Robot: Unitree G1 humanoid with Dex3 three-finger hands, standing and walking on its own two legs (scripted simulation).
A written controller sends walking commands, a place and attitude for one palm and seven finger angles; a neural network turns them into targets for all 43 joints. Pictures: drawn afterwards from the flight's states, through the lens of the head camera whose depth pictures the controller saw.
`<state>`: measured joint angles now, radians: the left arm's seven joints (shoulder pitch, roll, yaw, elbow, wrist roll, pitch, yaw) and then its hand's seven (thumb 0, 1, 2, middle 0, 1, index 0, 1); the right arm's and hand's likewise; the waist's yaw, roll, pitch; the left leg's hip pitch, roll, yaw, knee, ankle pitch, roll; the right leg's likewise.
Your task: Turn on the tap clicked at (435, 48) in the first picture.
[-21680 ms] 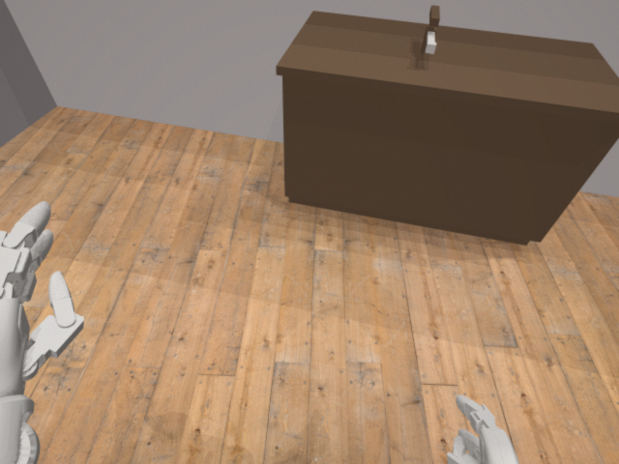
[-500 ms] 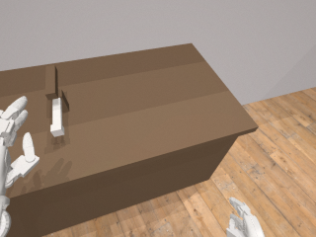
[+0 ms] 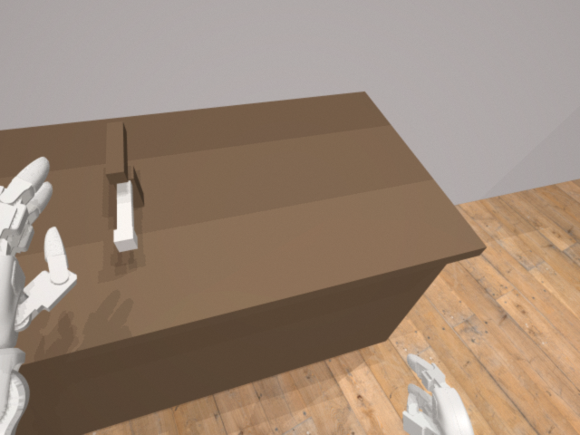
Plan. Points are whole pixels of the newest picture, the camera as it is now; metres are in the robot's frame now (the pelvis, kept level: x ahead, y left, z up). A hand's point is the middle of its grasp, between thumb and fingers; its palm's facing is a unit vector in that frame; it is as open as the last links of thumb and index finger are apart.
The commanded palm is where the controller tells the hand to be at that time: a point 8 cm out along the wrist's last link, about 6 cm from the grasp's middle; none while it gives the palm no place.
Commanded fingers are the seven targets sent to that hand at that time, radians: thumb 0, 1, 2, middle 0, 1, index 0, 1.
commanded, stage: come to a stop and stand still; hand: left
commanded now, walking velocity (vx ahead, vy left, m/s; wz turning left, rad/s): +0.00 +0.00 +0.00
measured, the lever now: (125, 239) +0.37 +0.31 +0.00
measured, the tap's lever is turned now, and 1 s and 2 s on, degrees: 0 0 0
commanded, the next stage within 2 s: look again from close up in 0.04 s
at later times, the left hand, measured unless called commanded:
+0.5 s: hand (87, 270) +0.23 +0.24 +0.15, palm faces +0.36 -0.85 -0.38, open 7.4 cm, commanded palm +0.17 +0.27 +0.17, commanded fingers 0.00 0.90 0.90 -0.20 -0.30 -0.20 -0.30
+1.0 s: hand (80, 316) +0.18 +0.23 +0.15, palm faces +0.56 -0.76 -0.32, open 7.4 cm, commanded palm +0.15 +0.26 +0.16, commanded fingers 0.00 0.90 0.90 -0.20 -0.30 -0.20 -0.30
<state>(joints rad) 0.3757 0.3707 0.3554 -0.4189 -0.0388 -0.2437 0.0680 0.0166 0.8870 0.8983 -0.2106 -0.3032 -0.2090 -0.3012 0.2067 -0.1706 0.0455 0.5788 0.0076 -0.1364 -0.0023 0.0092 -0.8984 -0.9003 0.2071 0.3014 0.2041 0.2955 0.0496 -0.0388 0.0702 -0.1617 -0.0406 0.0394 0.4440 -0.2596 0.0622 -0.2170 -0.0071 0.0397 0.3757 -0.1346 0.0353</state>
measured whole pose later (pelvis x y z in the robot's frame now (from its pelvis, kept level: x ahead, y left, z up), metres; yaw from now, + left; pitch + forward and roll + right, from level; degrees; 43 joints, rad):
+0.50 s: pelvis +0.01 -0.01 +0.00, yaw +0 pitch -1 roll -1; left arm 0.41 0.37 0.36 -0.44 -0.04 -0.23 0.08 0.02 0.89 0.90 -0.21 -0.30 -0.21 -0.30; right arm 0.19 -0.19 0.02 0.58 0.01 -0.12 -0.01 0.01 -0.90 -0.90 0.21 0.30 0.20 0.30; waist 0.03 -0.03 0.08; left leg -0.15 -0.03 0.03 0.43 -0.27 0.05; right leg -0.21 0.00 0.03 0.37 -0.14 0.02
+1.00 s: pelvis -0.01 -0.07 -0.02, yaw +5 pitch +0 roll +0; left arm 0.28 0.37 0.40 -0.28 -0.13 -0.11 0.06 0.02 0.89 0.90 -0.21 -0.30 -0.21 -0.30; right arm 0.17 -0.25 0.03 0.67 0.01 -0.19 -0.06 0.01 -0.90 -0.90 0.21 0.30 0.20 0.30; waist 0.09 0.03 -0.02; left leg -0.34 0.00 -0.08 0.69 -0.35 -0.02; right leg -0.39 0.03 -0.09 0.67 -0.29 -0.06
